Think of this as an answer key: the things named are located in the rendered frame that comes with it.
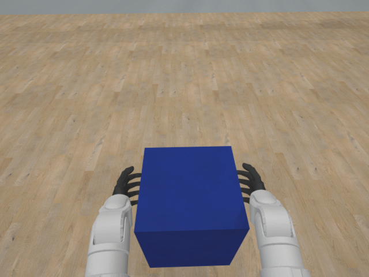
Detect right robot hand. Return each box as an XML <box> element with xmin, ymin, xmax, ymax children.
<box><xmin>237</xmin><ymin>163</ymin><xmax>266</xmax><ymax>203</ymax></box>

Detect right robot forearm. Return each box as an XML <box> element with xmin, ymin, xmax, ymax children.
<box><xmin>249</xmin><ymin>190</ymin><xmax>311</xmax><ymax>277</ymax></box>

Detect left robot hand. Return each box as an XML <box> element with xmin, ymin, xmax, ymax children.
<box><xmin>112</xmin><ymin>166</ymin><xmax>141</xmax><ymax>206</ymax></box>

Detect left robot forearm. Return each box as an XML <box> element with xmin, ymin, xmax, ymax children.
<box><xmin>85</xmin><ymin>194</ymin><xmax>133</xmax><ymax>277</ymax></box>

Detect carton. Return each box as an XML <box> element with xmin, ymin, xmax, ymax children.
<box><xmin>134</xmin><ymin>146</ymin><xmax>250</xmax><ymax>268</ymax></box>

